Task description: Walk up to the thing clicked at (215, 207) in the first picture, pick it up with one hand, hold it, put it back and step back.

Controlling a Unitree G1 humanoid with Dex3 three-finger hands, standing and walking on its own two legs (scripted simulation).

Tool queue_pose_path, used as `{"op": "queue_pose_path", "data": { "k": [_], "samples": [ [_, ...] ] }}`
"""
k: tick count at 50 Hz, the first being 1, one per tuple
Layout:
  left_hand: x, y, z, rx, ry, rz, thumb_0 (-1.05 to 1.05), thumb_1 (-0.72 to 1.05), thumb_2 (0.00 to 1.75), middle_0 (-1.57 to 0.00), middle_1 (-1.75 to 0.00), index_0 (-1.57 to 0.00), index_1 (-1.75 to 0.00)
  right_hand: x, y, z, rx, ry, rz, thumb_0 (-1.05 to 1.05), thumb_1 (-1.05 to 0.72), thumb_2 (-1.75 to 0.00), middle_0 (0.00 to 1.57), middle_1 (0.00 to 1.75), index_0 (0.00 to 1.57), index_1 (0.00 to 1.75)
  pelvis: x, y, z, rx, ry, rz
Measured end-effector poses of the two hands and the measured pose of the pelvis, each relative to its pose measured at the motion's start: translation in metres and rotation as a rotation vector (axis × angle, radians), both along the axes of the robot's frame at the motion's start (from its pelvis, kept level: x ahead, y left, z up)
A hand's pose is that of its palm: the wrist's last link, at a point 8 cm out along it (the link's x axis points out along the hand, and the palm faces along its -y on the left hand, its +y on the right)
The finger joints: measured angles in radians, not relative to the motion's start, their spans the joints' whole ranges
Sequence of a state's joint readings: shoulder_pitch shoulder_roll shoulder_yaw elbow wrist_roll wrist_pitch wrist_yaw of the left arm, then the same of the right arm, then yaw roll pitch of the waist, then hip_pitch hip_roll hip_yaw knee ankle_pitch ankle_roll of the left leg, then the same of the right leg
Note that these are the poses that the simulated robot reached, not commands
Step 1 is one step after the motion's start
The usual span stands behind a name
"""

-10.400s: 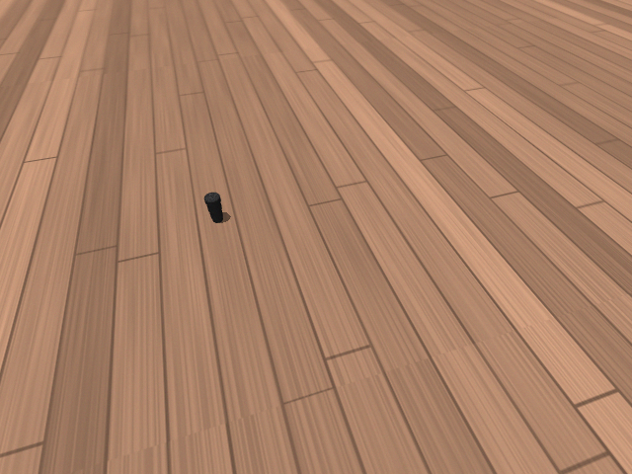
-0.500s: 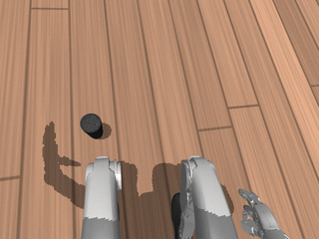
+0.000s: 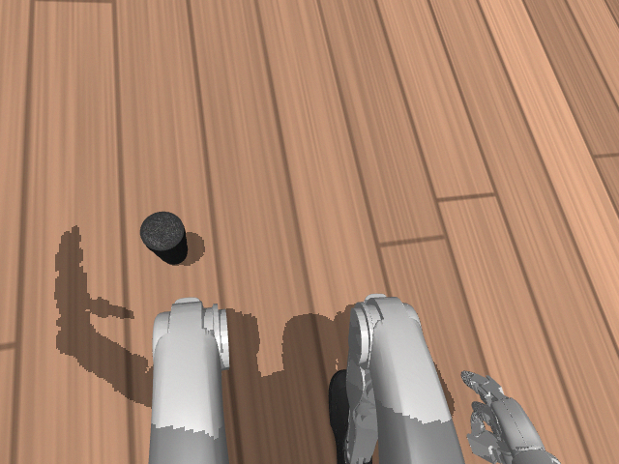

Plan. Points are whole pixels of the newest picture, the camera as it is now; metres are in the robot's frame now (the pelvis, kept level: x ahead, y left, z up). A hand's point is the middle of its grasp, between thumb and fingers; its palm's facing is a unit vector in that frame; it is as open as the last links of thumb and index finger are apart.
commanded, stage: approach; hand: left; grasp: from the side
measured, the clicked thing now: (169, 242) +0.46 +0.23 -0.31
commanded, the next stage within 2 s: close in in 0.64 s
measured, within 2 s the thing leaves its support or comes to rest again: neither
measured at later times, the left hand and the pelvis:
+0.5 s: hand (5, 242) +0.39 +0.39 -0.11, palm faces +0.18 -0.98 +0.02, open 17.5 cm; pelvis +0.00 +0.00 -0.05, yaw -3 degrees
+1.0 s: hand (132, 255) +0.42 +0.28 -0.25, palm faces +0.10 -0.99 +0.05, open 17.6 cm; pelvis -0.01 +0.01 -0.10, yaw -8 degrees
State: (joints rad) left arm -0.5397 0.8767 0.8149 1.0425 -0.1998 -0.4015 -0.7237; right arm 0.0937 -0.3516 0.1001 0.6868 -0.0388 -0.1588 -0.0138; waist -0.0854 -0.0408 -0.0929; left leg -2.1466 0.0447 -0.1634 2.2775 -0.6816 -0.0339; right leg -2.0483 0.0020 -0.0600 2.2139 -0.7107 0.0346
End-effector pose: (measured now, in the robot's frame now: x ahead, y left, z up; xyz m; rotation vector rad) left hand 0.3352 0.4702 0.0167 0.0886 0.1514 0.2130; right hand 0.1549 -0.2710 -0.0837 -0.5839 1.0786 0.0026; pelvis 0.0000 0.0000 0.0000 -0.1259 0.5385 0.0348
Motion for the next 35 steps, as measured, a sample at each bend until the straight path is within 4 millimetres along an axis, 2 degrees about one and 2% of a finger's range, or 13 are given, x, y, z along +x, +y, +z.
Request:
{"op": "queue_pose_path", "data": {
  "k": [10, 15, 19, 28, 35],
  "samples": [
    [0.001, 0.005, -0.009, -0.012, -0.022, 0.005, -0.01, -0.52, 0.09, -0.05, -0.1, -0.04, -0.1, 0.002, 0.0, -0.005, -0.009, 0.006, 0.022, 0.01, -0.92, -0.91, 0.21, 0.3, 0.2, 0.3, 0.0, 0.0, -0.007, -0.005, -0.006, -0.004],
    [0.004, 0.003, -0.029, -0.041, -0.057, 0.016, -0.01, -0.54, 0.07, -0.06, -0.09, -0.04, -0.11, 0.003, 0.0, -0.011, -0.021, 0.014, 0.057, 0.01, -0.92, -0.9, 0.21, 0.3, 0.2, 0.3, -0.001, 0.0, -0.016, -0.009, -0.018, -0.012],
    [0.012, -0.006, -0.062, -0.074, -0.065, 0.007, -0.01, -0.56, 0.05, -0.07, -0.09, -0.05, -0.11, 0.004, 0.0, -0.018, -0.043, 0.025, 0.092, 0.01, -0.92, -0.9, 0.21, 0.3, 0.2, 0.3, -0.001, 0.001, -0.029, -0.017, -0.038, -0.02],
    [0.031, -0.047, -0.156, -0.121, -0.03, -0.05, -0.01, -0.54, 0.05, -0.07, -0.09, -0.05, -0.11, 0.002, 0.002, -0.032, -0.117, 0.086, 0.169, 0.01, -0.91, -0.9, 0.21, 0.3, 0.2, 0.3, -0.002, 0.003, -0.06, -0.045, -0.114, -0.045],
    [0.043, -0.08, -0.207, -0.126, -0.026, -0.113, -0.01, -0.53, 0.06, -0.07, -0.1, -0.05, -0.11, -0.003, 0.006, -0.039, -0.17, 0.136, 0.22, 0.01, -0.91, -0.9, 0.21, 0.3, 0.2, 0.3, -0.004, 0.006, -0.078, -0.07, -0.172, -0.062]
  ]
}}
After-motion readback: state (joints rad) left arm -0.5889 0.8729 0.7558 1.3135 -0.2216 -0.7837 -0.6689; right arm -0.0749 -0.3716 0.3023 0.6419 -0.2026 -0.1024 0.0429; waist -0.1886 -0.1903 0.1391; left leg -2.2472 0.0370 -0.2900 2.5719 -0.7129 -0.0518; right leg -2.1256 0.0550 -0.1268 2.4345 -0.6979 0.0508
